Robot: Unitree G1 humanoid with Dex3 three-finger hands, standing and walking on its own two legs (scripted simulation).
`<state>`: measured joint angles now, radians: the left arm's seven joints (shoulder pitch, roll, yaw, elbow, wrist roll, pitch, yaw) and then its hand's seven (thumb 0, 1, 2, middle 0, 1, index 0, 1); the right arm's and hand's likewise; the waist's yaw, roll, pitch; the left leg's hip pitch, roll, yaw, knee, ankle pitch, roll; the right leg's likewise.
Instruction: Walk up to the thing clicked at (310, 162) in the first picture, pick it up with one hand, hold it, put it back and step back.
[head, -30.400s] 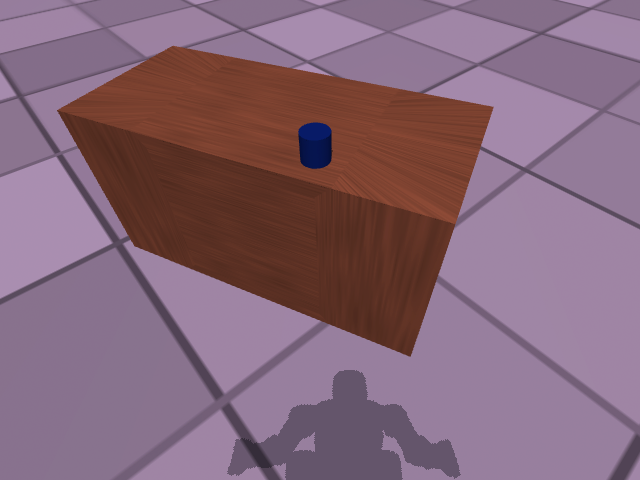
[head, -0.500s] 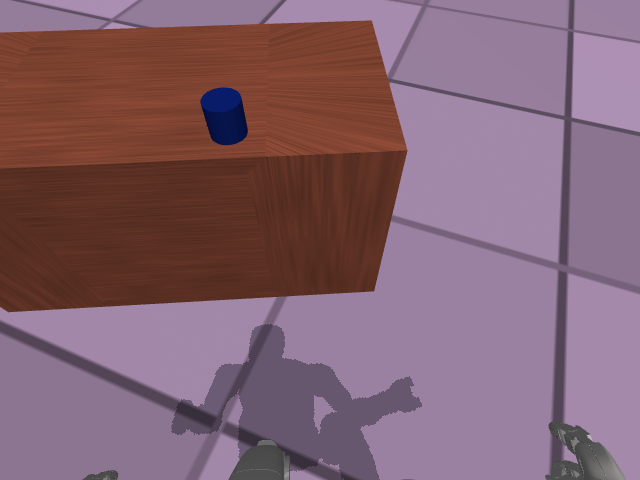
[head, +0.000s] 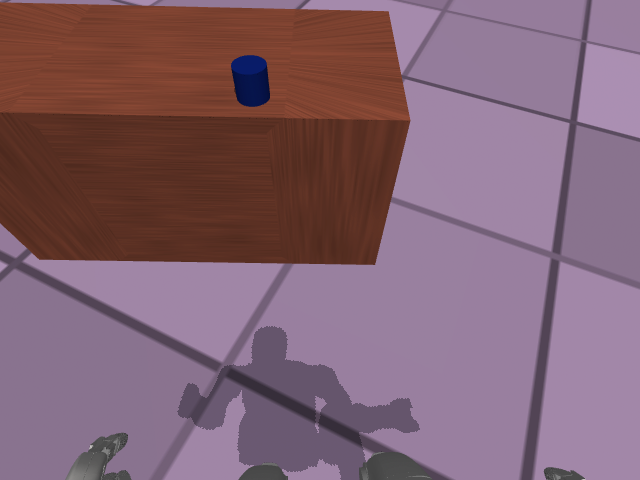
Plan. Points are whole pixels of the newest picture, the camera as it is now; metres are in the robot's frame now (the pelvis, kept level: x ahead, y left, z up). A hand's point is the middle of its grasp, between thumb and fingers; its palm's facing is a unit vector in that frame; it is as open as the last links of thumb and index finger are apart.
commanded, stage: step back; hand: left
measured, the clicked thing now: (251, 81) +0.95 +0.20 -0.07
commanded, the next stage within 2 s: stand in 1.32 s
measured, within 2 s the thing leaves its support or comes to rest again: neither
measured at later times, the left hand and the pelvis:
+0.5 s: hand out of the picture -0.09 +0.28 -0.15, palm faces +0.08 -0.90 -0.43, open 7.4 cm; pelvis -0.14 -0.01 -0.01, yaw +4 degrees
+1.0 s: hand out of the picture -0.06 +0.26 -0.15, palm faces +0.06 -0.94 -0.35, open 7.4 cm; pelvis -0.12 +0.00 +0.00, yaw +2 degrees
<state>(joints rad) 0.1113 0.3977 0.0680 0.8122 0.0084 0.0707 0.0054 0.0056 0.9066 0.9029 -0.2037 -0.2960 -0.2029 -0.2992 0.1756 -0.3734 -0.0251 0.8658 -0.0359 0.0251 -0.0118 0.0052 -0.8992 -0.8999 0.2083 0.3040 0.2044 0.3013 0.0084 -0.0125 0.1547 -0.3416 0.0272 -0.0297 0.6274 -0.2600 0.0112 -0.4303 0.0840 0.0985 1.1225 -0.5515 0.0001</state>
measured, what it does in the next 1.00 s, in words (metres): walks backwards: right foot, then left foot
